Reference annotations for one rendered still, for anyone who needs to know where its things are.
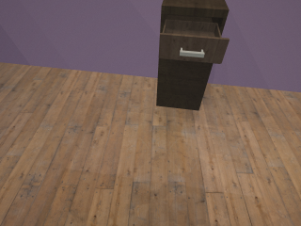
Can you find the drawer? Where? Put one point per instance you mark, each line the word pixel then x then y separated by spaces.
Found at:
pixel 192 36

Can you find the handle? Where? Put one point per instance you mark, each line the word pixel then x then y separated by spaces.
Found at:
pixel 184 53

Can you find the cabinet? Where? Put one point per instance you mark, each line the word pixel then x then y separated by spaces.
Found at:
pixel 180 83

